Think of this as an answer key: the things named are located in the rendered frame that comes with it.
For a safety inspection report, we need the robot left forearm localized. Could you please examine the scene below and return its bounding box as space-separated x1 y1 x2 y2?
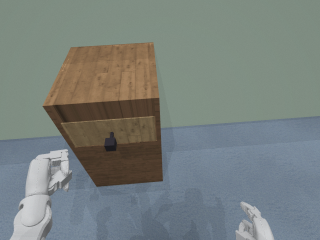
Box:
10 194 53 240

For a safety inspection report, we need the right robot hand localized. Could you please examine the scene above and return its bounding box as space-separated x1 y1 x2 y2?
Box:
235 201 275 240

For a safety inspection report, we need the left robot hand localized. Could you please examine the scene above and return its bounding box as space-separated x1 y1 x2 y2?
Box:
25 149 72 197

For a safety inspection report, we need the cabinet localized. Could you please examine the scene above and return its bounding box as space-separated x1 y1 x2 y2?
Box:
43 42 163 187

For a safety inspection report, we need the handle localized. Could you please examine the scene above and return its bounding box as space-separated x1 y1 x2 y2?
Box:
104 132 117 152

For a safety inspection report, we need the drawer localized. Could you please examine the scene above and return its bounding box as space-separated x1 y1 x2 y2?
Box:
61 116 156 147

